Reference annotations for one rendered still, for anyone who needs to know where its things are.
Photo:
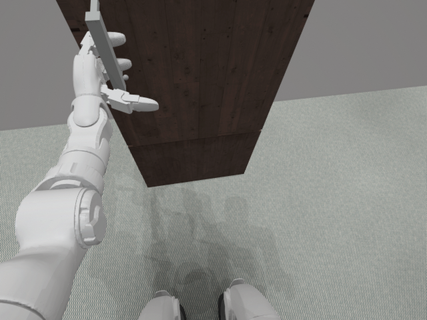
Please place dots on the left robot upper arm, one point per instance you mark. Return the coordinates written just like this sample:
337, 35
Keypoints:
55, 229

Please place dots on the handle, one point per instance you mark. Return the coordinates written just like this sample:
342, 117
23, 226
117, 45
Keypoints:
104, 47

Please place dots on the cupboard door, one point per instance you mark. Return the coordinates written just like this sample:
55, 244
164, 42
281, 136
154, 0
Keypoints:
212, 65

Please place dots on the robot left forearm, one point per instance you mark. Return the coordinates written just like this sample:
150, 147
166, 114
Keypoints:
84, 160

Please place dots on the left robot hand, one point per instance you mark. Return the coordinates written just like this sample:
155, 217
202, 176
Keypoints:
89, 74

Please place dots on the robot left thigh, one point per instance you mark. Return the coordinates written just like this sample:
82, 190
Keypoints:
161, 308

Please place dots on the right robot shin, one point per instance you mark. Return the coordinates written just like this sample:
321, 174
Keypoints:
235, 282

